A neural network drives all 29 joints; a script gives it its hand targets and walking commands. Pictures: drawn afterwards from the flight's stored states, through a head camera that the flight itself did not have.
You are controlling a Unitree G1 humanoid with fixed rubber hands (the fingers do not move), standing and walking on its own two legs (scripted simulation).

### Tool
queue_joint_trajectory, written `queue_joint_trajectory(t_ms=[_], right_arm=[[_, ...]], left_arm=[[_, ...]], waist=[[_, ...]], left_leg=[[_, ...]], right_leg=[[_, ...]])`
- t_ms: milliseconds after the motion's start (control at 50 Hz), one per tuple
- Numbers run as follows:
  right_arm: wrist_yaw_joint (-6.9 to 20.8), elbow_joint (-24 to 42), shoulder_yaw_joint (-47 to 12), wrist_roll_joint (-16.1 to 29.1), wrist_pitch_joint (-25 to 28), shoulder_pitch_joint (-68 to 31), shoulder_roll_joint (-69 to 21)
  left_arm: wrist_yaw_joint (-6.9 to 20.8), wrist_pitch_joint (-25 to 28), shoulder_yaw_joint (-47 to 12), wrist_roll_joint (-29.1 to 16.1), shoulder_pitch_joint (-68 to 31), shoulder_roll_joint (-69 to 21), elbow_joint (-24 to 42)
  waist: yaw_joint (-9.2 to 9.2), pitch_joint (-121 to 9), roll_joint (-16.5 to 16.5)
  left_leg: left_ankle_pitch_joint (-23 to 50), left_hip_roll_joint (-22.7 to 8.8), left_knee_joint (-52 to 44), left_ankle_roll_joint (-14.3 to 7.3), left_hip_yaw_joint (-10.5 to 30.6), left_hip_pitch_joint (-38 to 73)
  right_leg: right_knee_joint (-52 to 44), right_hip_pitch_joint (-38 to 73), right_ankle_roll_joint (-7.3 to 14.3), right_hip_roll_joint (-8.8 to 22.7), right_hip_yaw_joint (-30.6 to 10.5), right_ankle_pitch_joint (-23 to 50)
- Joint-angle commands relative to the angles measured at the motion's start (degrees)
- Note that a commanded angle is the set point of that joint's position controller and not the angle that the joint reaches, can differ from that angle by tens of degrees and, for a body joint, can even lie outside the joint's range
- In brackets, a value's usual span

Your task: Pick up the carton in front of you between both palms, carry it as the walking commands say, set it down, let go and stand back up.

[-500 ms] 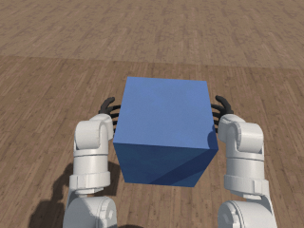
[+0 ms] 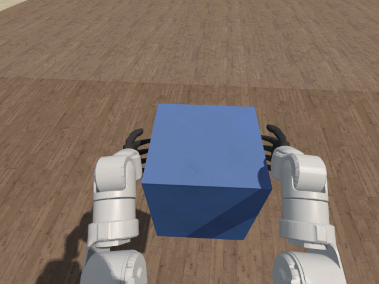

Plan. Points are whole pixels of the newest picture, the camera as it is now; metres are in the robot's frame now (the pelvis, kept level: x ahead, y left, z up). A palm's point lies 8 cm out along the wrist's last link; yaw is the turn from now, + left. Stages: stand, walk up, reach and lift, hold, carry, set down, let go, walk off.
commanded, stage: carry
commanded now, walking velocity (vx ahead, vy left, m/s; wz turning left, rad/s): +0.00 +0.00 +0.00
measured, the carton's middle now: (203, 175) +0.34 +0.00 +0.05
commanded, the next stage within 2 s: none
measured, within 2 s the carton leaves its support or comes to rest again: neither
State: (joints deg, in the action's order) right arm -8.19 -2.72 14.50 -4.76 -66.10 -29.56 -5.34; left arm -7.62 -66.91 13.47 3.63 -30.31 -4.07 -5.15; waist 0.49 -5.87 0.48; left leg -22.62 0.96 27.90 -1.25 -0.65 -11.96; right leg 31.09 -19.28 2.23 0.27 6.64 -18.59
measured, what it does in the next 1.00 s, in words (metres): stands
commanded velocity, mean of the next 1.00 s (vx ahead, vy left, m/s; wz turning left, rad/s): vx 0.00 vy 0.00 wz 0.00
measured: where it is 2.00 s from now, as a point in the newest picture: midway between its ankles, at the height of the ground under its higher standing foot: outside the picture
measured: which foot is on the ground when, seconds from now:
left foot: down 0.00-1.00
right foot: down 0.00-1.00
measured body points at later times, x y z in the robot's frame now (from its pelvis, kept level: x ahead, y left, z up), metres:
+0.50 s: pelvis -0.01 +0.01 +0.00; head -0.04 +0.01 +0.45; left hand +0.32 +0.16 +0.11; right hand +0.32 -0.14 +0.12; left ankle -0.02 +0.10 -0.74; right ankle +0.04 -0.10 -0.73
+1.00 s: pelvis -0.01 +0.02 +0.00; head -0.03 +0.02 +0.45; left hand +0.33 +0.17 +0.11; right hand +0.32 -0.13 +0.12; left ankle -0.02 +0.10 -0.74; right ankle +0.04 -0.10 -0.73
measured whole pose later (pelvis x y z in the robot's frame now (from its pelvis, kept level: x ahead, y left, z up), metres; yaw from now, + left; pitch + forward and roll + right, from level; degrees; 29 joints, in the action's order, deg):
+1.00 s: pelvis -0.01 +0.02 +0.00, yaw +0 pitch +1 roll -1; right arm -8.2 -1.1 14.8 -4.6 -65.5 -29.1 -5.9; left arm -7.8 -67.0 12.6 3.3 -30.2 -3.5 -3.4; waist 0.4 -4.5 -0.3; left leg -21.5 2.0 28.0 -2.4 -1.6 -13.3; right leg 30.8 -20.5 0.8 1.7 6.1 -17.0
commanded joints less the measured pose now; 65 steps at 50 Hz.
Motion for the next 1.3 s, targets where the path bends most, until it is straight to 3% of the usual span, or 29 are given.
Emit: queue_joint_trajectory(t_ms=[0, 40, 60, 120, 140, 200, 220, 320, 360, 380, 460, 480, 540, 560, 580, 620, 660, 720, 740, 820, 880, 940, 980, 1020, 1040, 1100, 1160, 1240, 1280], right_arm=[[4.83, 0.78, -34.36, 14.55, 0.10, -33.28, -49.97], [5.24, 1.53, -34.01, 14.90, 0.34, -32.33, -50.21], [5.17, 1.91, -33.72, 14.49, 0.20, -35.45, -49.96], [5.04, 2.60, -34.70, 15.18, 0.24, -35.19, -50.50], [5.01, 3.33, -34.94, 14.88, 0.30, -35.59, -49.20], [5.10, 3.44, -36.17, 16.47, 0.32, -36.19, -50.65], [5.29, 2.82, -35.49, 16.10, 0.29, -34.47, -50.83], [5.16, 5.38, -36.04, 15.60, 0.14, -35.32, -50.52], [5.00, 3.12, -34.42, 14.82, -0.16, -33.16, -48.59], [5.16, 0.72, -33.83, 14.49, -0.40, -31.25, -48.77], [5.39, 1.88, -34.38, 14.48, 0.09, -33.91, -48.95], [5.34, 2.66, -34.68, 15.08, 0.09, -35.13, -49.66], [5.19, 1.51, -33.73, 14.57, 0.27, -32.98, -49.78], [5.47, 0.83, -34.56, 15.16, 0.08, -33.50, -50.80], [5.38, 4.81, -35.10, 15.70, 0.46, -35.90, -50.95], [5.23, 3.28, -35.57, 15.82, 0.30, -34.36, -51.04], [5.18, 5.57, -36.07, 15.44, 0.47, -34.88, -49.71], [5.41, 4.04, -35.96, 15.60, 0.37, -34.04, -49.55], [5.30, 3.95, -35.51, 14.70, 0.22, -33.72, -48.91], [5.36, 3.89, -35.97, 15.15, 0.03, -32.73, -49.40], [5.66, 4.08, -35.08, 15.45, 0.15, -32.76, -49.54], [5.59, 2.97, -35.00, 15.12, 0.19, -33.37, -50.10], [5.55, 3.72, -35.03, 14.93, 0.14, -32.86, -50.01], [5.35, 5.98, -36.55, 15.57, 0.13, -34.54, -50.01], [5.18, 2.90, -36.03, 15.37, -0.20, -33.81, -49.90], [5.23, 1.95, -34.23, 14.61, -0.10, -31.38, -48.35], [5.61, 3.70, -35.86, 15.24, 0.17, -33.24, -50.10], [5.24, 6.53, -36.62, 16.20, 0.34, -36.27, -50.07], [5.22, 3.60, -36.14, 15.75, 0.05, -32.75, -50.71]], left_arm=[[5.39, 1.58, -33.27, -15.33, -38.37, -49.33, 6.22], [5.39, 1.48, -34.52, -16.07, -38.81, -50.16, 7.36], [5.57, 1.64, -33.89, -15.53, -39.05, -50.14, 6.66], [5.51, 1.67, -33.98, -15.73, -38.93, -49.77, 6.79], [5.45, 1.68, -34.61, -15.64, -38.48, -50.96, 7.09], [5.41, 1.73, -34.14, -16.08, -38.61, -50.63, 7.86], [5.22, 1.66, -34.68, -15.84, -38.76, -49.69, 8.01], [5.59, 1.61, -34.55, -15.57, -38.12, -49.34, 9.35], [5.58, 1.14, -34.47, -15.59, -37.08, -49.57, 7.48], [5.66, 1.08, -33.53, -15.97, -36.80, -48.68, 5.90], [5.66, 1.48, -34.73, -15.48, -39.71, -49.57, 6.93], [5.72, 1.65, -33.69, -16.05, -38.07, -50.58, 6.30], [5.46, 1.67, -34.55, -16.21, -38.67, -50.07, 6.90], [5.59, 1.69, -34.24, -15.73, -38.09, -50.09, 6.72], [5.68, 1.95, -35.03, -16.15, -38.34, -51.05, 8.93], [5.67, 1.79, -33.86, -16.11, -38.82, -50.49, 7.85], [5.85, 1.97, -35.35, -16.82, -38.91, -51.82, 8.96], [5.82, 1.67, -35.31, -16.33, -38.17, -50.51, 8.25], [5.77, 1.76, -35.71, -16.40, -38.42, -50.12, 8.30], [5.66, 1.31, -35.04, -15.95, -37.67, -49.65, 8.41], [5.72, 1.27, -35.20, -16.49, -37.85, -50.48, 7.69], [5.79, 1.78, -35.87, -16.87, -39.39, -50.56, 8.93], [5.84, 1.43, -35.17, -15.70, -37.75, -50.17, 8.31], [5.99, 1.47, -35.69, -16.96, -38.74, -51.19, 8.84], [5.70, 1.46, -34.15, -15.85, -38.07, -49.81, 7.24], [5.85, 1.35, -34.60, -16.64, -36.63, -50.26, 5.58], [5.81, 1.46, -35.70, -16.38, -39.38, -50.22, 8.74], [6.03, 1.42, -34.10, -17.23, -37.74, -52.12, 6.86], [5.76, 1.46, -34.45, -16.74, -37.94, -50.51, 7.84]], waist=[[-0.18, -17.44, -0.11], [-0.27, -18.18, 1.33], [-0.48, -16.27, 1.95], [-0.30, -15.80, -1.71], [0.04, -17.26, 0.69], [-0.78, -17.26, 1.72], [0.13, -18.77, 2.40], [-0.17, -18.14, -1.10], [-0.44, -16.07, -0.02], [-0.45, -15.78, -1.90], [-0.26, -14.90, 2.44], [0.51, -15.91, 1.99], [-0.45, -16.69, 0.83], [-0.29, -17.79, -1.89], [-0.29, -18.02, 0.08], [-0.11, -17.60, -1.36], [0.07, -16.06, 1.93], [-0.24, -16.41, 0.70], [-0.18, -15.33, 2.08], [0.02, -18.57, -0.98], [-0.34, -17.92, 2.97], [-0.19, -18.22, 1.68], [-0.03, -18.68, -0.58], [-0.15, -16.59, 1.72], [0.13, -16.32, 0.45], [-0.33, -17.91, 1.95], [-0.29, -19.49, 1.29], [-0.37, -17.93, -0.44], [-0.28, -16.77, -1.60]], left_leg=[[11.05, -6.58, -3.35, -1.37, 4.65, 2.39], [6.67, -6.33, -4.00, -1.61, 4.99, 1.99], [9.57, -6.03, -4.52, -1.50, 4.82, 1.57], [9.35, -6.83, -4.76, -1.85, 5.66, -0.19], [7.91, -6.31, -4.81, -1.80, 5.08, 0.71], [17.56, -7.40, -3.45, -1.12, 5.77, 1.60], [17.35, -6.98, -3.59, -1.13, 5.21, 3.36], [11.83, -6.76, -3.76, -1.81, 5.39, 2.18], [10.14, -7.05, -4.49, -1.99, 5.97, -0.13], [9.99, -6.56, -4.54, -1.75, 5.44, 0.26], [11.65, -6.97, -4.63, -1.32, 5.37, -0.54], [11.40, -7.05, -4.58, -1.50, 5.40, 0.54], [15.20, -7.25, -3.65, -1.88, 5.67, 1.92], [13.72, -7.58, -4.52, -2.21, 6.66, 1.39], [12.60, -7.18, -4.06, -2.14, 5.57, 2.47], [8.62, -7.03, -4.84, -1.92, 5.80, 0.41], [8.32, -7.40, -5.88, -1.67, 6.25, -0.30], [8.36, -6.97, -5.38, -1.67, 5.36, 0.04], [9.81, -7.47, -5.09, -1.74, 5.63, -0.43], [14.92, -7.20, -3.87, -2.22, 5.44, 1.86], [22.90, -7.94, -3.05, -1.05, 5.77, 2.84], [23.93, -7.59, -2.75, -1.68, 5.56, 3.91], [17.01, -7.47, -3.08, -1.86, 5.50, 3.14], [16.72, -7.85, -3.92, -1.11, 5.95, 1.04], [18.42, -7.35, -3.74, -1.18, 5.13, 1.45], [22.28, -8.30, -2.83, -0.72, 5.89, 2.95], [22.59, -7.60, -2.07, -1.21, 5.09, 3.31], [15.76, -7.56, -3.38, -2.04, 4.99, 1.86], [12.32, -7.14, -3.59, -2.48, 5.03, 1.11]], right_leg=[[-4.14, 9.39, 1.91, 7.79, -7.89, 12.50], [-4.51, 9.57, 1.57, 7.49, -8.28, 7.89], [-4.09, 8.73, 1.80, 7.69, -7.91, 9.59], [-4.11, 9.21, 1.34, 7.03, -7.49, 9.16], [-4.18, 9.26, 1.37, 7.30, -7.30, 6.65], [-2.23, 9.32, 1.32, 7.21, -6.68, 11.53], [-2.31, 9.04, 1.49, 7.57, -7.18, 11.46], [-3.94, 9.71, 1.36, 7.06, -7.12, 9.52], [-4.35, 9.21, 0.94, 6.88, -7.44, 8.87], [-4.35, 9.12, 0.64, 6.93, -6.93, 9.95], [-3.42, 8.44, 0.90, 7.23, -7.50, 9.40], [-4.11, 8.12, 1.35, 7.42, -7.91, 9.41], [-3.08, 8.44, 1.32, 7.42, -7.49, 11.63], [-2.99, 9.39, 0.84, 7.11, -6.62, 9.25], [-3.19, 8.82, 0.99, 6.75, -7.14, 8.76], [-4.02, 10.06, 0.64, 6.78, -6.59, 6.22], [-4.67, 7.86, 0.26, 6.51, -6.80, 5.60], [-4.09, 8.84, 0.60, 6.99, -7.01, 5.75], [-4.24, 8.66, 0.24, 6.95, -7.22, 7.91], [-2.72, 9.25, 0.82, 7.19, -6.55, 9.97], [-1.63, 8.55, 0.97, 7.09, -6.84, 12.79], [-1.33, 7.94, 0.60, 6.64, -6.66, 12.87], [-2.42, 9.36, 0.59, 6.59, -6.56, 10.62], [-2.48, 8.37, -0.13, 6.88, -6.35, 8.80], [-1.94, 8.10, 0.39, 6.76, -6.34, 11.02], [-1.42, 7.98, 0.40, 6.63, -6.47, 11.10], [-0.54, 8.88, 0.23, 6.29, -5.86, 12.63], [-2.45, 7.88, 0.46, 7.30, -6.49, 11.40], [-3.69, 8.23, 0.43, 7.64, -7.32, 10.77]])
